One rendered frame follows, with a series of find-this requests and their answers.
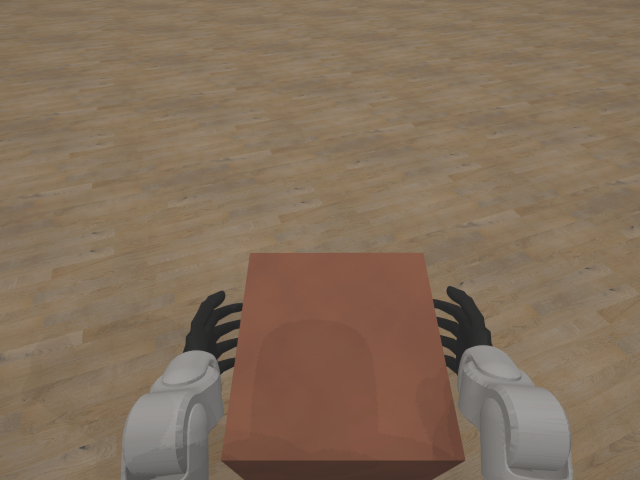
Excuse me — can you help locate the left robot hand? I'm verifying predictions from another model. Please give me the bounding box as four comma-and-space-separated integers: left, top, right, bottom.
183, 291, 243, 375

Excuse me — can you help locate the right robot hand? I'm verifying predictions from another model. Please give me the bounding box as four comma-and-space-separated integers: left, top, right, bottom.
433, 286, 492, 376

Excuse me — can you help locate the right robot forearm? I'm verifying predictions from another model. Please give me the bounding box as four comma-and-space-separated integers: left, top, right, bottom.
457, 345, 574, 480

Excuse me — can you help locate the carton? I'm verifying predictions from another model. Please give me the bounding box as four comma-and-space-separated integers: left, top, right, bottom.
221, 253, 466, 480

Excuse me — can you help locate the left robot forearm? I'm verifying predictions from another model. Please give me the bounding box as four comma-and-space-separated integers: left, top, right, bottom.
120, 350, 224, 480

